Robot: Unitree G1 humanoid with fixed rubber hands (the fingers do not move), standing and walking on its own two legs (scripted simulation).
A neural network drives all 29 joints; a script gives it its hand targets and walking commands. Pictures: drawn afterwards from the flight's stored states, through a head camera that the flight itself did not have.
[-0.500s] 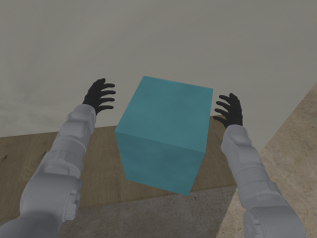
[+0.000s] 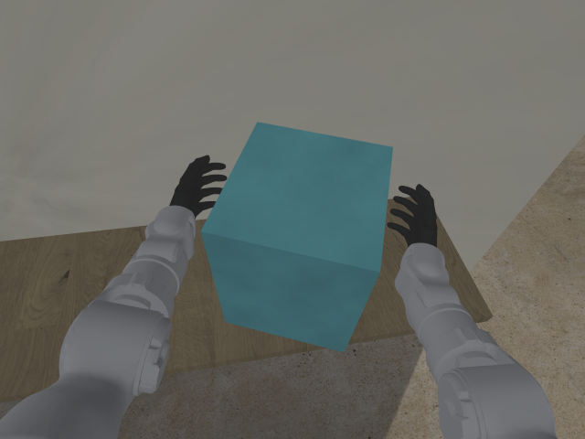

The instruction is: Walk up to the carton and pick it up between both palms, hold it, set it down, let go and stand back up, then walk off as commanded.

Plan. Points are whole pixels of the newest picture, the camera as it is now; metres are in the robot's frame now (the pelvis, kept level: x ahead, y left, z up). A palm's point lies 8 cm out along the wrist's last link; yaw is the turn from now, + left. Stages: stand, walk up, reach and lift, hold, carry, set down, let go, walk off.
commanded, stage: reach and lift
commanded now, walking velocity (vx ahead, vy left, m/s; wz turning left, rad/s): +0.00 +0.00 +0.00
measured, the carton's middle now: (302, 241) +0.40 -0.05 +0.03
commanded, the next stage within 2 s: none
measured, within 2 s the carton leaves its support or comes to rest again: neither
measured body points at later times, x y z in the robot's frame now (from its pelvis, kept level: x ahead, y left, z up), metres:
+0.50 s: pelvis +0.00 +0.00 +0.00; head +0.06 +0.02 +0.45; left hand +0.47 +0.09 +0.06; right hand +0.38 -0.20 +0.05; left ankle +0.00 +0.11 -0.73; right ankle +0.05 -0.15 -0.73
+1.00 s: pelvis +0.02 +0.00 +0.02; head +0.07 +0.02 +0.47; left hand +0.46 +0.09 +0.07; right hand +0.37 -0.20 +0.05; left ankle +0.00 +0.11 -0.73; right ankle +0.05 -0.15 -0.73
